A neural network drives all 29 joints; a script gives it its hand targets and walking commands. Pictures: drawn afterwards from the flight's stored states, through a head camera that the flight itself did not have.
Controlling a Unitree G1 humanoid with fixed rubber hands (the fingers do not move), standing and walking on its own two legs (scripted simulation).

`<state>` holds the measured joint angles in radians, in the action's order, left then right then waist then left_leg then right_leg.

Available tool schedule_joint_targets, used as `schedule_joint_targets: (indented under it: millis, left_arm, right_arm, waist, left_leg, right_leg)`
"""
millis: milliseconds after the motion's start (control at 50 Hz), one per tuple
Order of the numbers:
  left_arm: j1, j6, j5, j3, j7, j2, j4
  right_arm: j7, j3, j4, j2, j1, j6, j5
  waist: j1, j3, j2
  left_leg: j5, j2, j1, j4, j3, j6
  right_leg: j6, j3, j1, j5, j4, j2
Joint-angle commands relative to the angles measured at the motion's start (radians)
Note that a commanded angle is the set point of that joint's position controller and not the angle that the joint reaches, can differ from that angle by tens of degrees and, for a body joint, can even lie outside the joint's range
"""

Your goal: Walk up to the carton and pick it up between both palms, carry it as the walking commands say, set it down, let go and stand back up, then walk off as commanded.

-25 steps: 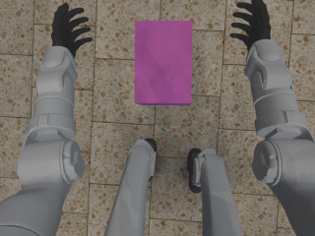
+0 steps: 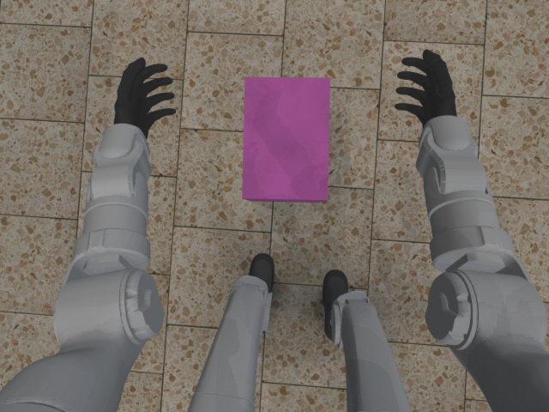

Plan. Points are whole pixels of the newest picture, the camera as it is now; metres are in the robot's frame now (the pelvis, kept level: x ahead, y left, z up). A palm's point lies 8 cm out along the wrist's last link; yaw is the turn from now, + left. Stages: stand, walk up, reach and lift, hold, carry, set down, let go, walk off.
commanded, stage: let go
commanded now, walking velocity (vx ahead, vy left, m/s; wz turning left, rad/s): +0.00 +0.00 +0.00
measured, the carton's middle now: (286, 146) +0.52 +0.07 -0.58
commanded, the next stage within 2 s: stand in 1.18 s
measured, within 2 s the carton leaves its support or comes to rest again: neither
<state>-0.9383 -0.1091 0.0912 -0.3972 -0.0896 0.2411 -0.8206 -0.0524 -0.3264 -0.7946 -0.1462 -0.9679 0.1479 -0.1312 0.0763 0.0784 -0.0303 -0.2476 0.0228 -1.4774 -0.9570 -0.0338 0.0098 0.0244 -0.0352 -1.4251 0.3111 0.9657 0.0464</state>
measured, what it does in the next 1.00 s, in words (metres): rises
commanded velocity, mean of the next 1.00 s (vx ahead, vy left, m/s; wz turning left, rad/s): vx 0.00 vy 0.00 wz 0.00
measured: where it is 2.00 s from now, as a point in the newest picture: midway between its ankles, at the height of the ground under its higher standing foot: (296, 308)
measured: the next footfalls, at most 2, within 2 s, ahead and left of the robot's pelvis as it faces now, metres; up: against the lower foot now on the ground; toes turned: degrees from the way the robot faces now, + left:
none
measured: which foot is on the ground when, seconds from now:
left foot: down 0.00-1.00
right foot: down 0.00-1.00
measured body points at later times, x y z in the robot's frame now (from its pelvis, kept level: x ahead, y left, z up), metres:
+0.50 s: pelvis +0.06 +0.00 +0.08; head +0.19 +0.01 +0.51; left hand +0.29 +0.25 -0.01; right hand +0.33 -0.20 -0.01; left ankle +0.07 +0.11 -0.64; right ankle +0.05 -0.13 -0.64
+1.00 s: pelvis +0.08 -0.02 +0.10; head +0.09 -0.02 +0.55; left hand +0.24 +0.22 +0.02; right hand +0.25 -0.25 +0.03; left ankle +0.07 +0.11 -0.64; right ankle +0.05 -0.13 -0.64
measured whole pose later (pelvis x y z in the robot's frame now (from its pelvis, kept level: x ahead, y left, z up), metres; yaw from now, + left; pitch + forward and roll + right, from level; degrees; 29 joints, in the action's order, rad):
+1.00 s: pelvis +0.08 -0.02 +0.10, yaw +2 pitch -5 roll +1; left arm 0.22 -0.13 0.01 -0.05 -0.09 0.22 -0.43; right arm 0.06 -0.04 -0.42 -0.21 0.23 0.12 -0.02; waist 0.00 -0.10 -0.02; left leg -0.24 0.02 -0.10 -0.42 -0.04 -0.01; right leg -0.02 -0.05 -0.06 0.30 0.44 0.03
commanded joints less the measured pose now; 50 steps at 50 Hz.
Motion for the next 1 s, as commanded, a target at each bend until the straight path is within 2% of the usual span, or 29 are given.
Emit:
schedule_joint_targets:
  millis: [0, 40, 120, 280, 380, 560, 700, 800, 980]
  left_arm:
    - [0.02, 0.018, 0.014, 0.019, -0.013, 0.159, 0.197]
    - [0.117, 0.013, 0.016, 0.051, -0.019, 0.164, 0.282]
    - [0.273, 0.015, -0.033, 0.12, -0.025, 0.169, 0.389]
    - [0.591, 0.072, -0.082, 0.213, -0.031, 0.085, 0.32]
    - [0.789, 0.109, -0.091, 0.247, -0.007, 0.064, 0.336]
    - [1.056, 0.129, -0.096, 0.297, 0.022, 0.059, 0.446]
    - [1.155, 0.093, -0.105, 0.325, 0.017, 0.072, 0.481]
    - [1.137, 0.036, -0.104, 0.315, 0.005, 0.083, 0.484]
    - [1.136, -0.015, -0.078, 0.31, 0.005, 0.086, 0.482]
  right_arm:
    - [-0.025, 0.019, 0.205, -0.049, 0.017, -0.015, -0.021]
    - [-0.031, 0.049, 0.293, -0.042, 0.109, -0.014, -0.008]
    - [-0.02, 0.104, 0.425, -0.059, 0.258, -0.021, 0.024]
    - [0.032, 0.169, 0.333, -0.056, 0.599, -0.086, 0.066]
    - [0.05, 0.185, 0.316, -0.08, 0.783, -0.132, 0.083]
    - [0.078, 0.232, 0.386, -0.115, 1.044, -0.17, 0.119]
    - [0.097, 0.255, 0.45, -0.137, 1.179, -0.143, 0.131]
    - [0.113, 0.275, 0.467, -0.145, 1.16, -0.081, 0.122]
    - [0.116, 0.265, 0.465, -0.14, 1.16, -0.038, 0.108]
  waist:
    - [0.034, 1.082, 0.018]
    - [0.029, 1.089, 0.033]
    - [0.009, 1.016, 0.037]
    - [-0.022, 0.566, 0.062]
    - [-0.03, 0.426, 0.061]
    - [-0.043, 0.203, 0.037]
    - [-0.068, 0.026, 0.006]
    - [-0.066, -0.111, -0.003]
    - [-0.071, -0.146, 0.002]
  left_leg:
    - [0.525, 0.023, 0.824, 0.029, 0.037, -0.038]
    - [0.61, 0.024, 0.909, 0.046, 0.023, -0.032]
    - [0.639, 0.018, 1.04, 0.09, 0.003, -0.031]
    - [0.446, -0.004, 1.098, 0.256, -0.023, -0.05]
    - [0.4, -0.012, 1.19, 0.332, -0.027, -0.052]
    - [0.356, 0.008, 1.331, 0.456, -0.002, -0.036]
    - [0.292, 0.025, 1.428, 0.547, 0.012, -0.018]
    - [0.16, 0.037, 1.442, 0.567, 0.042, -0.012]
    - [0.182, 0.046, 1.484, 0.551, 0.044, -0.007]
  right_leg:
    - [0.036, 0.036, 0.542, -0.36, -0.067, 0.043]
    - [0.032, 0.028, 0.58, -0.4, -0.094, 0.044]
    - [0.02, 0.026, 0.61, -0.358, -0.158, 0.039]
    - [0.002, 0.02, 0.65, -0.183, -0.303, 0.012]
    - [-0.003, 0.02, 0.78, -0.18, -0.373, 0.008]
    - [-0.006, 0.016, 1.049, -0.267, -0.505, 0.004]
    - [0.006, 0.007, 1.201, -0.302, -0.603, -0.014]
    - [0.009, 0.004, 1.214, -0.197, -0.637, -0.03]
    - [0.009, 0.005, 1.235, -0.244, -0.622, -0.029]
